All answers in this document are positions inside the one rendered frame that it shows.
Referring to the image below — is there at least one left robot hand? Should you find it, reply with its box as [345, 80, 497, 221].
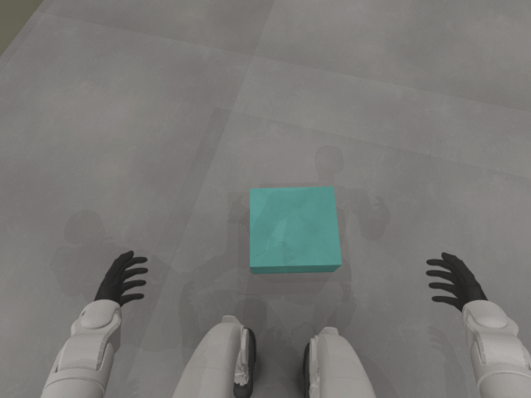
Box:
[94, 250, 148, 307]

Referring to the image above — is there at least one robot left thigh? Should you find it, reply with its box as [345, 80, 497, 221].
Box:
[172, 323, 249, 398]

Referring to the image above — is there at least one left robot shin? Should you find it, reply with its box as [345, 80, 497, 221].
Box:
[222, 316, 249, 384]

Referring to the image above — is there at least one right robot hand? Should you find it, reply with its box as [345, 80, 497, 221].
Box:
[426, 252, 488, 312]

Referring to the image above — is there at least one carton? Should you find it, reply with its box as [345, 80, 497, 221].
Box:
[250, 187, 342, 274]

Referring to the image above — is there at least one robot right forearm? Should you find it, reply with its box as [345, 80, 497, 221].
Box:
[462, 300, 531, 398]

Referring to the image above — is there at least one robot left forearm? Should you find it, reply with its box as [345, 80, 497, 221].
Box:
[41, 299, 122, 398]

